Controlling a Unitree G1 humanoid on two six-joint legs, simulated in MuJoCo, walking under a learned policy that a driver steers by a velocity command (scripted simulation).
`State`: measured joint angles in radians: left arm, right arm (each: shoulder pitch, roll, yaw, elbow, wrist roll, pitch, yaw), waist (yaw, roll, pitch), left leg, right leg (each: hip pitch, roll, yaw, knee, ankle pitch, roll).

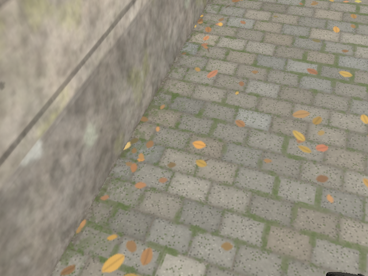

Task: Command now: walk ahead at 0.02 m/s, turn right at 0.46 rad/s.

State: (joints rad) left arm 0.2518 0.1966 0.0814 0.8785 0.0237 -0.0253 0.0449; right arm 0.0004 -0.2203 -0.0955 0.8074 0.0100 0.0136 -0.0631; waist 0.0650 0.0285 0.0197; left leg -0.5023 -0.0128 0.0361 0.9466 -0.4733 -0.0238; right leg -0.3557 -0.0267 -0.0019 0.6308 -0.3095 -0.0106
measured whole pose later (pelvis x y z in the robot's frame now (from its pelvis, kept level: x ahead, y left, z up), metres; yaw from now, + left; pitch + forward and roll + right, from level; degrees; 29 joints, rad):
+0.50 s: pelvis -0.02 +0.01 +0.01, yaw -17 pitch +2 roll +0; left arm 0.14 0.29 0.10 0.67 -0.02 0.04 0.02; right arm 0.15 -0.22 -0.07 0.72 -0.02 0.00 -0.07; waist -0.02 -0.03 0.01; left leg -0.29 0.06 0.11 0.45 -0.21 0.01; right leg -0.58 -0.05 0.02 1.08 -0.37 0.07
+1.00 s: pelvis -0.05 -0.04 +0.01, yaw -27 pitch +2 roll +1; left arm 0.15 0.20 0.03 0.62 0.01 0.00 0.02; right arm 0.16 -0.25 -0.07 0.74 0.00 0.02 -0.06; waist 0.00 0.03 -0.01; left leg -0.42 0.07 -0.04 0.80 -0.36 -0.08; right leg -0.30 0.06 0.01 0.49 -0.22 -0.07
